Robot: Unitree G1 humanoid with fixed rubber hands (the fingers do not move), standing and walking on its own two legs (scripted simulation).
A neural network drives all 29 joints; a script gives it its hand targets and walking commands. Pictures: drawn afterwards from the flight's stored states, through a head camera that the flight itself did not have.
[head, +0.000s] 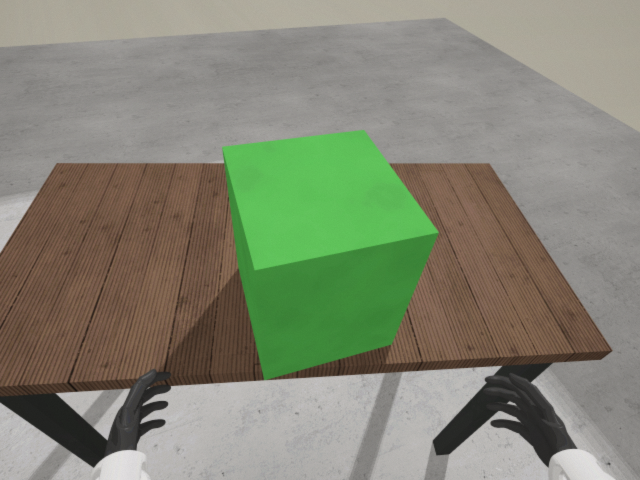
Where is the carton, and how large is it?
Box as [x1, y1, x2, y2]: [222, 130, 438, 379]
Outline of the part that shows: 364,130 222,147 238,267 264,379 391,344 438,233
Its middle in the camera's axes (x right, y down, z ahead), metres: -0.01 +0.03 +0.54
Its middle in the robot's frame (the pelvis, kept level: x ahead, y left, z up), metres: +0.39 +0.01 +0.06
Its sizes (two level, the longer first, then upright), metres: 0.210 0.200 0.250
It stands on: a table, 0.71 m high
